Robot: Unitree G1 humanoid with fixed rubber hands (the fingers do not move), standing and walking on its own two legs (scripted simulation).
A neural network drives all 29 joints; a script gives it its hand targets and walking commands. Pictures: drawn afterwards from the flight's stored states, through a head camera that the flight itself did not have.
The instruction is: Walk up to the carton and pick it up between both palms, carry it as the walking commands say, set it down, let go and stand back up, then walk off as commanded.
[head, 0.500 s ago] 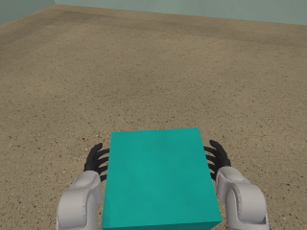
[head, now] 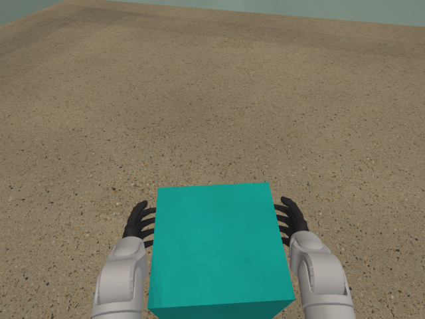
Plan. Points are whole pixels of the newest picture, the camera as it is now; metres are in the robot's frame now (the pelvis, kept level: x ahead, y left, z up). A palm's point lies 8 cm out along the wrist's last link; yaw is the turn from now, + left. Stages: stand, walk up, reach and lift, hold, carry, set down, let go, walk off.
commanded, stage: carry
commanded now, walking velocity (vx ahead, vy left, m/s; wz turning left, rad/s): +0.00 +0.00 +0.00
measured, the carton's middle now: (216, 259) +0.27 +0.00 -0.04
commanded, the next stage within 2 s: none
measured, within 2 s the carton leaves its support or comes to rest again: neither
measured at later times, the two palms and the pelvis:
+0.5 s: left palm (131, 236) +0.28 +0.16 +0.04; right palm (291, 233) +0.28 -0.14 +0.03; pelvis +0.01 +0.01 +0.00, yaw +0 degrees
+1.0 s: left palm (131, 232) +0.29 +0.16 +0.05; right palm (293, 230) +0.28 -0.14 +0.04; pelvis +0.01 +0.01 +0.00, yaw -1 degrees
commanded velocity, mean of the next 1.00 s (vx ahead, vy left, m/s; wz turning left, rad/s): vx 0.00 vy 0.00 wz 0.00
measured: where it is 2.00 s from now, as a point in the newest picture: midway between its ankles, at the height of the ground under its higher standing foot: outside the picture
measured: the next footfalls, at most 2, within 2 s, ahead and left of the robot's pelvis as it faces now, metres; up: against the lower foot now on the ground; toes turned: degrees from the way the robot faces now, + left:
none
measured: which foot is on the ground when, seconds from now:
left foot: down 0.00-1.00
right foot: down 0.00-1.00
